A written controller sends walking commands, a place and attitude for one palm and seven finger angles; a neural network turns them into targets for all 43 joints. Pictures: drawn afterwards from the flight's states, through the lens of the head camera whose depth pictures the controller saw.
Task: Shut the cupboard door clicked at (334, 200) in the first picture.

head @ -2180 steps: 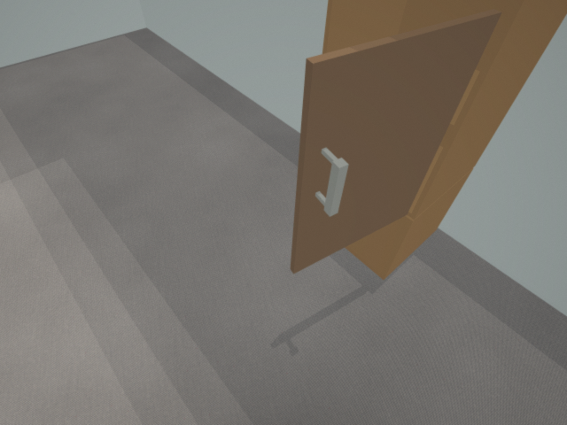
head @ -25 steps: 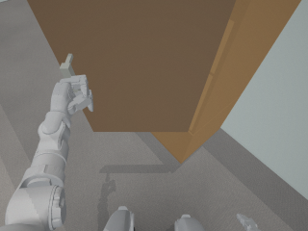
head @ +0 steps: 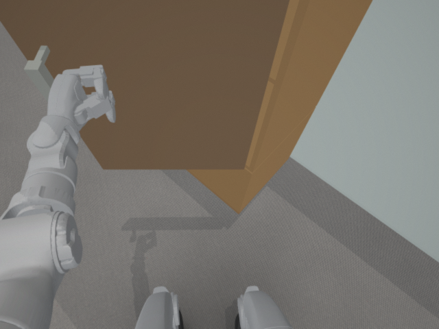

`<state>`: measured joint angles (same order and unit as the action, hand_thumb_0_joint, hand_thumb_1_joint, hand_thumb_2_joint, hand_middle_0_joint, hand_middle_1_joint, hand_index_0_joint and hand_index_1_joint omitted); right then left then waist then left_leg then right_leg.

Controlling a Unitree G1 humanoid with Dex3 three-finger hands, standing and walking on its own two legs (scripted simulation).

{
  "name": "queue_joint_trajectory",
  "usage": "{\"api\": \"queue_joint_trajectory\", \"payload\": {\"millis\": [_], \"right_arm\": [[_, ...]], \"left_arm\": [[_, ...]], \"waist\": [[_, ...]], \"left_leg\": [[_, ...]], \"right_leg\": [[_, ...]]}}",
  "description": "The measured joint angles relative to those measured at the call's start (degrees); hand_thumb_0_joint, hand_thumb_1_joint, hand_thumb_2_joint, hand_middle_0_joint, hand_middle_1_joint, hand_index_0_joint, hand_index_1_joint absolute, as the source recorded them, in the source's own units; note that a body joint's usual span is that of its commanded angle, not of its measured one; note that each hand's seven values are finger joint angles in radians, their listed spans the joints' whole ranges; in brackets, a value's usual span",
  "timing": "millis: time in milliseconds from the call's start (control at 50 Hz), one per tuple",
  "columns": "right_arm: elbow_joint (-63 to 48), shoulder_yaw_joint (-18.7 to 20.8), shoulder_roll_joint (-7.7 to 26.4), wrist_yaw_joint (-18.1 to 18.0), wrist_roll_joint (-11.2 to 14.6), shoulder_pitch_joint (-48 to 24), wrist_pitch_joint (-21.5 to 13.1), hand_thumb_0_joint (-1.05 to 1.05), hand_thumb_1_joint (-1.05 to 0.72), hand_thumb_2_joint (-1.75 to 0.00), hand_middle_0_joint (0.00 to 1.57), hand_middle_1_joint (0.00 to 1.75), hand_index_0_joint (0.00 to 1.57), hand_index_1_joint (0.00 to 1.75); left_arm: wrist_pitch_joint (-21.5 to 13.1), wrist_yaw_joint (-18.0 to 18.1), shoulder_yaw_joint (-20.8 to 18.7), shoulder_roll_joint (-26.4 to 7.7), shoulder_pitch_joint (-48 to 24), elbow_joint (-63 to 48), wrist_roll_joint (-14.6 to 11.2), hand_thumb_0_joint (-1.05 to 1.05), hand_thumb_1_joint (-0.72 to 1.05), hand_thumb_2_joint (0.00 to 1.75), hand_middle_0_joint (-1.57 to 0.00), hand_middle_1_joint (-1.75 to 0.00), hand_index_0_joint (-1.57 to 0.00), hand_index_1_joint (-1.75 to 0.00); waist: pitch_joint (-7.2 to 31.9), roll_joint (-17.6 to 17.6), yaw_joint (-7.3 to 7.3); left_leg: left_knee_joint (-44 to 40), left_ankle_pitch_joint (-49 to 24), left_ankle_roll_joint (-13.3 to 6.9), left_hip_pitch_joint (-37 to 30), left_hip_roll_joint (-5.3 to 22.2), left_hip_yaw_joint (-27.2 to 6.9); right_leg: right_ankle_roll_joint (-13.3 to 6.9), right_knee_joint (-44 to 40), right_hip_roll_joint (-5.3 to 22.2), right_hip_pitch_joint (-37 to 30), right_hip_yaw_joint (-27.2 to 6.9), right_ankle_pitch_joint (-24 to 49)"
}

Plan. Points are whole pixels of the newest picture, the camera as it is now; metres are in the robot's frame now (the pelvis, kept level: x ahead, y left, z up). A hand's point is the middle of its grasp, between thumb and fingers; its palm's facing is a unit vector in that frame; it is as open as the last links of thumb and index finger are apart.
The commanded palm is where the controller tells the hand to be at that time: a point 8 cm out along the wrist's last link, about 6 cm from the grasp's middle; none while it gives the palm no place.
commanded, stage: push the door shut along its arc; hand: left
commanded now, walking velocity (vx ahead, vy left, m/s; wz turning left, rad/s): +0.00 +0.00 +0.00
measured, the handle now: (57, 87) +0.54 +0.25 +0.09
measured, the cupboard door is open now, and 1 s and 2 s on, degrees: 43 27 19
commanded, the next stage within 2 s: pull the fist back off the door in 1.02 s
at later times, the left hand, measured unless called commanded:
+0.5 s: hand (109, 83) +0.54 +0.16 +0.10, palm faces -0.26 -0.97 -0.02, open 3.1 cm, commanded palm +0.55 +0.19 +0.10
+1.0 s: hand (130, 64) +0.59 +0.13 +0.10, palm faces -0.35 -0.94 -0.02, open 3.4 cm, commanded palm +0.61 +0.13 +0.10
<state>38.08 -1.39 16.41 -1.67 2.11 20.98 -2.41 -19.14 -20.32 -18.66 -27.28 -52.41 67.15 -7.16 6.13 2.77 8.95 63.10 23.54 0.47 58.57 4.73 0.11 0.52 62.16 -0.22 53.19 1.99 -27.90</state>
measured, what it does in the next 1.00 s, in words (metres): stands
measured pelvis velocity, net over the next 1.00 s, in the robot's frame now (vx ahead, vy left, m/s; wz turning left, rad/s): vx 0.00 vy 0.02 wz -0.03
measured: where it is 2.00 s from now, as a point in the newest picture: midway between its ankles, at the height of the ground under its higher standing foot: outside the picture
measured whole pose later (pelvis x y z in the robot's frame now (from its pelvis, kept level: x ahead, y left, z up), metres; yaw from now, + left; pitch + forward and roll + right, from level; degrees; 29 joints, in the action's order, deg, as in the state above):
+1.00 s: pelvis +0.00 +0.02 -0.03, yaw -2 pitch +28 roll -6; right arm 40.1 -3.4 15.5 -1.7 -0.5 22.5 -6.2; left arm -9.5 -25.8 -13.3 -37.8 -81.3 77.8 -1.0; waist 5.1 3.5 15.8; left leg 72.6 26.0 -1.1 75.3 4.9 -1.8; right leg 1.8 68.5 -0.6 67.7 3.2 -29.2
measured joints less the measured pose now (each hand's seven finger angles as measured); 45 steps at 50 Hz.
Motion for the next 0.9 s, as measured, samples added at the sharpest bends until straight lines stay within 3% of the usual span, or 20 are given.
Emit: {"api": "queue_joint_trajectory", "payload": {"millis": [120,340,580,900], "right_arm": [[-0.58,-0.46,0.06,-0.04,0.03,0.16,0.07,0.01,-0.91,-0.9,0.2,0.3,0.2,0.3],[-0.54,-0.69,0.3,-0.09,-0.02,0.06,0.03,0.01,-0.91,-0.9,0.2,0.3,0.2,0.3],[-0.01,-1.12,0.06,0.11,-0.74,-0.54,-1.51,0.0,-0.91,-0.9,0.2,0.3,0.2,0.3],[1.84,-1.67,-0.7,-0.03,-2.23,0.96,-3.58,0.0,-0.91,-0.9,0.2,0.3,0.2,0.3]], "left_arm": [[0.58,-2.23,-1.84,-3.8,-4.13,2.63,0.78,0.01,0.9,0.9,-1.3,-1.5,-1.3,-1.5],[3.01,-6.22,-0.4,-6.6,-8.82,4.39,0.9,0.0,0.88,0.91,-1.3,-1.5,-1.3,-1.5],[4.7,-6.04,2.83,-7.43,-15.0,6.21,2.08,0.02,0.92,0.94,-1.3,-1.5,-1.3,-1.5],[8.22,-6.13,5.44,-9.67,-25.74,8.85,4.95,0.03,0.98,0.97,-1.3,-1.5,-1.3,-1.5]], "waist": [[-0.18,0.04,1.42],[0.05,0.16,1.93],[-0.19,0.19,2.93],[-0.92,0.53,5.66]], "left_leg": [[1.6,0.5,0.17,2.78,0.57,-0.33],[3.7,1.31,-0.06,6.11,0.67,-0.99],[5.51,1.66,-0.69,9.19,0.32,-1.56],[8.69,2.21,-1.47,15.28,0.07,-1.84]], "right_leg": [[-0.21,1.24,-0.58,2.66,0.18,-0.27],[0.01,2.47,-0.75,5.36,0.66,-0.78],[0.64,3.19,-0.5,7.58,1.12,-0.78],[1.3,5.66,-0.3,13.12,1.2,-1.07]]}}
